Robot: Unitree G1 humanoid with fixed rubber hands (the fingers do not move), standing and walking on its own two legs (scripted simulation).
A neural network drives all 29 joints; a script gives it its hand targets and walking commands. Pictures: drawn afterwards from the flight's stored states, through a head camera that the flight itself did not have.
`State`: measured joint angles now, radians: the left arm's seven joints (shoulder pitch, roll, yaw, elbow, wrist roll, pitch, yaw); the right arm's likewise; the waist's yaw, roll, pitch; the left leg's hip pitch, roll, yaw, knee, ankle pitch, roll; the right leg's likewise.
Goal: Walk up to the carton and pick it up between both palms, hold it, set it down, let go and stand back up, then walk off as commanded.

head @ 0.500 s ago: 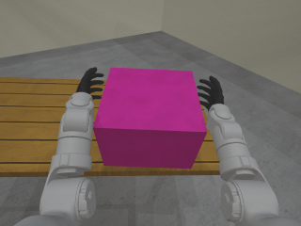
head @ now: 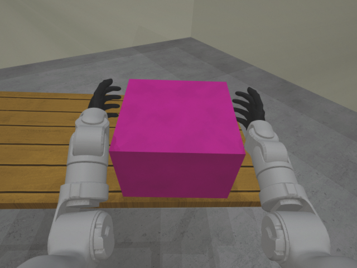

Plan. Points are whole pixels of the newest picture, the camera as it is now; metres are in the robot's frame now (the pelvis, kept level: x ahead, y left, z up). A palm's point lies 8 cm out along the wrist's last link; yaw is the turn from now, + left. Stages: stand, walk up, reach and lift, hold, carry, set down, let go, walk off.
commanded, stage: hold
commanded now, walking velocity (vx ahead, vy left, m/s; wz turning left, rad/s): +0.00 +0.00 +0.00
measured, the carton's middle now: (176, 136) +0.41 +0.01 +0.10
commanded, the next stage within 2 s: none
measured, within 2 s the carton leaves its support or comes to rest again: neither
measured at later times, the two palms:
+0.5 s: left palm (97, 112) +0.36 +0.19 +0.20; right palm (254, 120) +0.37 -0.16 +0.19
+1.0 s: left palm (98, 112) +0.36 +0.19 +0.20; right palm (255, 121) +0.37 -0.16 +0.19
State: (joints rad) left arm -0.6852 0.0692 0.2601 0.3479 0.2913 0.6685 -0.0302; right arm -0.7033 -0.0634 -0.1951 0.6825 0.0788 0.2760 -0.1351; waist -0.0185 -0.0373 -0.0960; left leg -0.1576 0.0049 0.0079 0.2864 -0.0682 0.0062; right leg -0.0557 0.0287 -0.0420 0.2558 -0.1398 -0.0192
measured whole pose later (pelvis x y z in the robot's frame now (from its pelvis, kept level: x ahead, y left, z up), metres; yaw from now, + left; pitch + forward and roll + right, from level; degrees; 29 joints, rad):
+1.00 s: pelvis +0.00 +0.00 +0.00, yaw +0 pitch -4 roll -1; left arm -0.68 0.06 0.26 0.29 0.31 0.69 -0.04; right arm -0.70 -0.06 -0.19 0.64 0.09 0.29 -0.13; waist -0.02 -0.04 -0.08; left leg -0.15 0.00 0.01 0.28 -0.07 0.01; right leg -0.05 0.03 -0.04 0.26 -0.14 -0.02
